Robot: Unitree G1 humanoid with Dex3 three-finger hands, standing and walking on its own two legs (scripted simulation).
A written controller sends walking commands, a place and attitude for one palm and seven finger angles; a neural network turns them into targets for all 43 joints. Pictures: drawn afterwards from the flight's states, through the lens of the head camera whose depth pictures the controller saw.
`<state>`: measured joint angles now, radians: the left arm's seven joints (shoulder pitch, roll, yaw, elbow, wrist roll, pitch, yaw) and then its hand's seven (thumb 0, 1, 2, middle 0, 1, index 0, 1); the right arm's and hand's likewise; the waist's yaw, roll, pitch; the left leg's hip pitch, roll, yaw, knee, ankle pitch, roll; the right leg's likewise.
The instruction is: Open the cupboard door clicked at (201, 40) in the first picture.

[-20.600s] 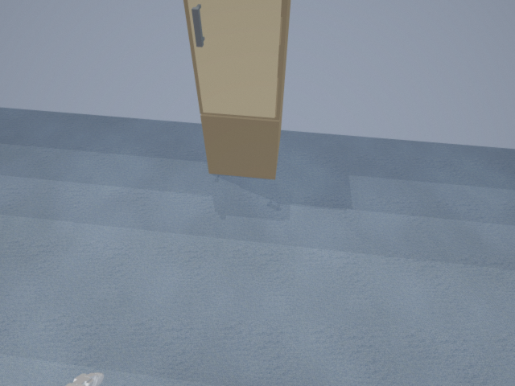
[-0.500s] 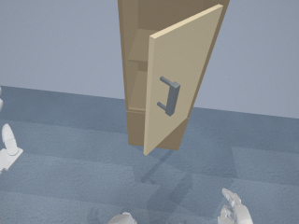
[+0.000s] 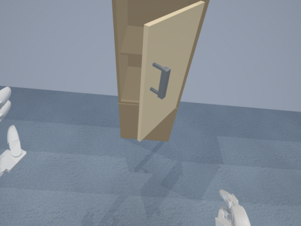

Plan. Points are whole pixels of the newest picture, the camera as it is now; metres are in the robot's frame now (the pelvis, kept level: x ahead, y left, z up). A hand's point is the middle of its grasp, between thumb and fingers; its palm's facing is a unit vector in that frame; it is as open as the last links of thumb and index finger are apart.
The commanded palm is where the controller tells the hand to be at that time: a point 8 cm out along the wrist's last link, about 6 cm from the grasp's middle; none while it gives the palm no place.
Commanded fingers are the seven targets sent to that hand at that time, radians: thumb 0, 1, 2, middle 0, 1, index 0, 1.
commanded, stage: stop stepping back and stand still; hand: left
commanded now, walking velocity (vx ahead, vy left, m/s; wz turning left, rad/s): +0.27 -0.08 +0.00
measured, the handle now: (158, 81) +0.59 +0.02 +0.06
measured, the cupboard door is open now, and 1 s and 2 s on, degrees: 53 53 53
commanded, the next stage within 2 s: let the arm hang, fingers relaxed in 0.68 s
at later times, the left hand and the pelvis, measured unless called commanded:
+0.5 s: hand out of the picture +0.10 +0.28 +0.17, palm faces +0.50 -0.78 -0.38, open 7.4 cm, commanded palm +0.04 +0.31 +0.19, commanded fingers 0.00 0.90 0.90 -0.20 -0.30 -0.20 -0.30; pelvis -0.09 +0.01 +0.01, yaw +2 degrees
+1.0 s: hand out of the picture +0.02 +0.21 -0.12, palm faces +0.11 -0.96 -0.27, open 7.4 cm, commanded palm none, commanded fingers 0.00 0.90 0.90 -0.20 -0.30 -0.20 -0.30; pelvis -0.10 +0.01 +0.00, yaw +5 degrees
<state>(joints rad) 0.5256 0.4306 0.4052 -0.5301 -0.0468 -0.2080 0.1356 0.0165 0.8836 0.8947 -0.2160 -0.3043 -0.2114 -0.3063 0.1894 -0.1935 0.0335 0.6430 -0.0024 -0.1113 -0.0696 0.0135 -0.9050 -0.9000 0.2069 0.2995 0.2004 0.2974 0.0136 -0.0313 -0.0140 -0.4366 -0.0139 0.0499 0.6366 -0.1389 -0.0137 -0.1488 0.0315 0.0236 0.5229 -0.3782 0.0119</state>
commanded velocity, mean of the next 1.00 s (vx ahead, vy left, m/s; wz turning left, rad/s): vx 0.12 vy -0.02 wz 0.00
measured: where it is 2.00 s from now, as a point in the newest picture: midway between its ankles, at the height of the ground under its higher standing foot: outside the picture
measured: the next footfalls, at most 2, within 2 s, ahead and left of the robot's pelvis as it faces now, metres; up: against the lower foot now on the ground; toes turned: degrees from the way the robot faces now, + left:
right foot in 0.28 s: -0.03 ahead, -0.06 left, +0.00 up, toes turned -2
left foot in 0.56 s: -0.06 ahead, +0.16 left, +0.00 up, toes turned +6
